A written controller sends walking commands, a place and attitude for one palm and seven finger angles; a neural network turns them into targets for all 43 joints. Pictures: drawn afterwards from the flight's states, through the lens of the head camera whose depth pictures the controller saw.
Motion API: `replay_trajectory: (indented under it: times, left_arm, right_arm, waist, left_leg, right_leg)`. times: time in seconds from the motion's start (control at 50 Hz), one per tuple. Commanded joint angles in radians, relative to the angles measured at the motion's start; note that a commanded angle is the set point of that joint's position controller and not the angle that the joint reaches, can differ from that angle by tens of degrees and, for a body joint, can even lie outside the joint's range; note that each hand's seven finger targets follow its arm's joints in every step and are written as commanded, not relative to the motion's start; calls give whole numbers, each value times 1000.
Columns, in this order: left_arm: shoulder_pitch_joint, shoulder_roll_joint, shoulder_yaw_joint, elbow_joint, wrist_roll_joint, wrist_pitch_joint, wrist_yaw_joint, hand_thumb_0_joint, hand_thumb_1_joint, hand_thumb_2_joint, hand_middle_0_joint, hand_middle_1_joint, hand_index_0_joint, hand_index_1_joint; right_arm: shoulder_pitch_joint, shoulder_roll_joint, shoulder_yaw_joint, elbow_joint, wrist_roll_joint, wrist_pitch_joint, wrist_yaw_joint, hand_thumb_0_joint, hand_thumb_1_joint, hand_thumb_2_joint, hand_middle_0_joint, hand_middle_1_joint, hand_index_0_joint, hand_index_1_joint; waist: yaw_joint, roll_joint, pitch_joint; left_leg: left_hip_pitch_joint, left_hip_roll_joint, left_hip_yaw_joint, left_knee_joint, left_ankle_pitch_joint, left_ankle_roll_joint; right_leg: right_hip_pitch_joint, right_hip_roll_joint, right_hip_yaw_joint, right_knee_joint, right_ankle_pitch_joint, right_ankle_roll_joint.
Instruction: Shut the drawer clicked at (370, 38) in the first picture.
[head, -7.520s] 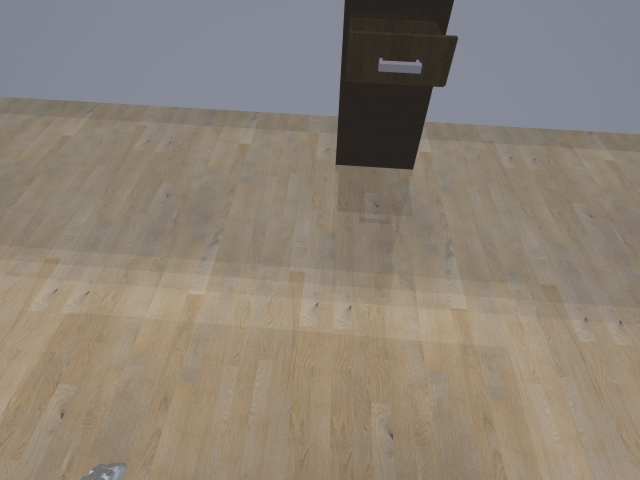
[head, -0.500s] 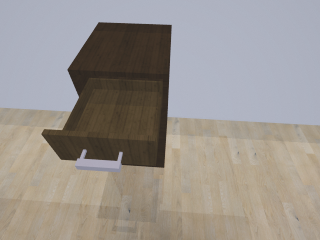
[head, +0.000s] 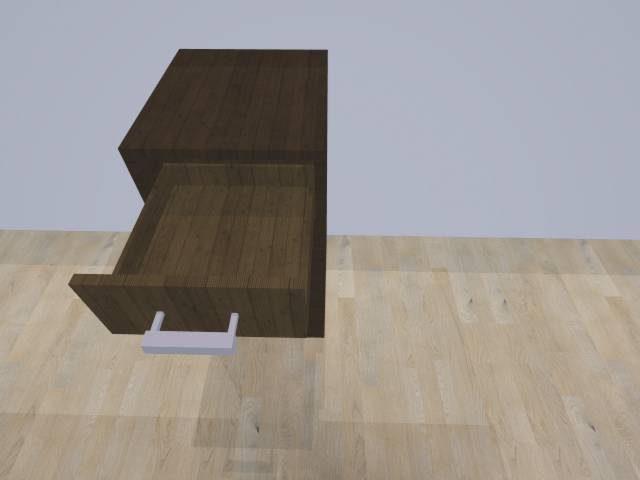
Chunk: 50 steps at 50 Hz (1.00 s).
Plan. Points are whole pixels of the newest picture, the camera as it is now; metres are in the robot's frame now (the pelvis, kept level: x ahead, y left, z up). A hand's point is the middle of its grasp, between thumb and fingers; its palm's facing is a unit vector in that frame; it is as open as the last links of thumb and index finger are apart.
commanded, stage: look again from close up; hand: left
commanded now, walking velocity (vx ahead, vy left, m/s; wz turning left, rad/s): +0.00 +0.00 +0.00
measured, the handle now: (193, 330) +0.35 +0.23 -0.09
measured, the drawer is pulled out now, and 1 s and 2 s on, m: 0.30 0.30 0.30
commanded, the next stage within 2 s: shuffle to correct the standing spot in 0.42 s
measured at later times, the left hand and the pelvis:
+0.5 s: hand out of the picture +0.06 +0.21 -0.17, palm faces +0.00 -0.97 -0.23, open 7.4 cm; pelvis +0.01 +0.02 +0.00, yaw -1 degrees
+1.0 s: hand out of the picture +0.02 +0.19 -0.18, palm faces +0.04 -0.98 -0.18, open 7.4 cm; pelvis +0.05 +0.03 +0.00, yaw -1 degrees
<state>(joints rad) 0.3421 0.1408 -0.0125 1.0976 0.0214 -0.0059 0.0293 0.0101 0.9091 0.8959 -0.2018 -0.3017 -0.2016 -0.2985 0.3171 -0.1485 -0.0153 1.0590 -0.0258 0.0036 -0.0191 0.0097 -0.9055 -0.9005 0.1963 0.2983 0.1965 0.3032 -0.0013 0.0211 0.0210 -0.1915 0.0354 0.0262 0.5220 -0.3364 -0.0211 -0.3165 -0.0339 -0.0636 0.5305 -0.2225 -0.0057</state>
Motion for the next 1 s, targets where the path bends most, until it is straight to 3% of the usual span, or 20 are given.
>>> replay_trajectory:
  times: [0.0, 0.04, 0.06, 0.1, 0.16, 0.32, 0.5, 0.54, 0.58, 0.62, 0.66, 0.76, 0.8, 0.84, 0.9, 0.94, 0.98]
  left_arm:
    - [-21, 151, 30, -84, -5, -30, 20, 0, 900, 900, -200, -300, -200, -300]
    - [-33, 157, 36, -91, -8, -33, 20, 0, 900, 900, -200, -300, -200, -300]
    - [-15, 136, 28, -95, -9, -27, 22, 0, 900, 900, -200, -300, -200, -300]
    - [-5, 143, 33, -89, -13, -28, 22, 0, 900, 900, -200, -300, -200, -300]
    - [-19, 143, 33, -98, -13, -22, 23, 0, 900, 900, -200, -300, -200, -300]
    - [-60, 155, 35, -112, -14, -11, 20, 0, 900, 900, -200, -300, -200, -300]
    - [-41, 142, 28, -84, -11, -9, 17, 0, 900, 900, -200, -300, -200, -300]
    - [-27, 137, 27, -71, -7, -10, 14, 0, 900, 900, -200, -300, -200, -300]
    - [-27, 129, 28, -69, -1, -4, 10, 0, 900, 900, -200, -300, -200, -300]
    - [-14, 120, 29, -67, 5, -3, 6, 0, 900, 900, -200, -300, -200, -300]
    - [8, 110, 30, -61, 5, -8, 3, 0, 900, 900, -200, -300, -200, -300]
    - [66, 100, 37, -37, -1, -23, 3, 0, 900, 900, -200, -300, -200, -300]
    - [86, 94, 38, -18, -4, -28, 10, 0, 900, 900, -200, -300, -200, -300]
    - [102, 91, 39, -3, -8, -32, 19, 0, 900, 900, -200, -300, -200, -300]
    - [93, 83, 35, 2, -18, -34, 31, 0, 900, 900, -200, -300, -200, -300]
    - [90, 93, 39, 4, -20, -28, 36, 0, 900, 900, -200, -300, -200, -300]
    - [63, 85, 42, -12, -16, -18, 37, 0, 900, 900, -200, -300, -200, -300]
  right_arm:
    - [55, -88, -18, -51, 7, -19, -5, 0, -900, -900, 200, 300, 200, 300]
    - [48, -105, -18, -47, 10, -30, -8, 0, -900, -900, 200, 300, 200, 300]
    - [54, -92, -8, -42, 8, -31, -6, 0, -900, -900, 200, 300, 200, 300]
    - [37, -111, -11, -42, 10, -35, -11, 0, -900, -900, 200, 300, 200, 300]
    - [22, -114, -9, -40, 9, -32, -13, 0, -900, -900, 200, 300, 200, 300]
    - [-17, -134, -8, -31, 9, -23, -10, 0, -900, -900, 200, 300, 200, 300]
    - [-19, -133, -4, 3, 14, -23, -6, 0, -900, -900, 200, 300, 200, 300]
    - [0, -132, -3, 18, 12, -18, -5, 0, -900, -900, 200, 300, 200, 300]
    - [11, -137, -7, 24, 10, -9, -3, 0, -900, -900, 200, 300, 200, 300]
    - [26, -139, -10, 25, 8, -5, -1, 0, -900, -900, 200, 300, 200, 300]
    - [47, -134, -12, 32, 9, -7, -1, 0, -900, -900, 200, 300, 200, 300]
    - [93, -102, -2, 48, 15, -27, -7, 0, -900, -900, 200, 300, 200, 300]
    - [104, -84, 7, 58, 16, -35, -15, 0, -900, -900, 200, 300, 200, 300]
    - [121, -78, 9, 73, 18, -39, -24, 0, -900, -900, 200, 300, 200, 300]
    - [132, -85, 5, 82, 24, -39, -39, 0, -900, -900, 200, 300, 200, 300]
    - [113, -89, -4, 71, 29, -26, -42, 0, -900, -900, 200, 300, 200, 300]
    - [107, -89, -15, 61, 28, -19, -40, 0, -900, -900, 200, 300, 200, 300]
  waist:
    - [-34, -120, 22]
    - [-23, -12, 36]
    - [-12, -27, 23]
    - [-2, 3, -3]
    - [5, 9, 5]
    - [3, -25, 40]
    - [1, -13, 45]
    - [-1, -4, 43]
    - [-2, 15, 103]
    - [-2, 27, 154]
    - [-2, 30, 147]
    - [1, -24, 127]
    - [2, -67, 85]
    - [-2, -52, 24]
    - [-5, -5, -18]
    - [-1, -27, -17]
    - [-4, -35, 4]
  left_leg:
    - [-54, 12, -32, -14, 61, 45]
    - [-73, 41, -56, -64, 144, 48]
    - [-77, 56, -59, -73, 204, 52]
    - [-66, 57, -56, -67, 305, 47]
    - [-53, 62, -51, -76, 375, 43]
    - [-40, 63, -51, -124, 285, 41]
    - [-22, 64, -52, -166, 206, 47]
    - [-18, 58, -51, -178, 57, 52]
    - [-55, 65, -71, -221, -134, 64]
    - [-95, 72, -89, -249, -239, 74]
    - [-83, 77, -98, -248, -239, 86]
    - [-66, 46, -47, -137, -35, 87]
    - [-40, 35, -13, -70, 156, 72]
    - [2, 41, -6, -42, 353, 54]
    - [73, 61, -12, -32, 703, 38]
    - [78, 64, -12, -41, 657, 33]
    - [80, 76, -19, -58, 637, 36]
  right_leg:
    - [-20, -115, 183, -182, -157, -51]
    - [27, -84, 133, -110, 13, -42]
    - [76, -67, 109, -76, 109, -35]
    - [134, -73, 86, -37, 246, -30]
    - [157, -74, 78, -25, 310, -28]
    - [151, -74, 79, -63, 229, -13]
    - [149, -73, 88, -104, 163, -6]
    - [141, -67, 85, -112, 25, -11]
    - [84, -50, 75, -117, -142, -11]
    - [48, -37, 68, -105, -206, -13]
    - [45, -29, 63, -92, -195, -20]
    - [85, -53, 108, -70, -55, -51]
    - [133, -77, 116, -39, 172, -56]
    - [190, -89, 96, 17, 465, -52]
    - [211, -91, 75, 47, 691, -29]
    - [212, -103, 81, 41, 701, -29]
    - [172, -96, 82, 40, 603, -30]
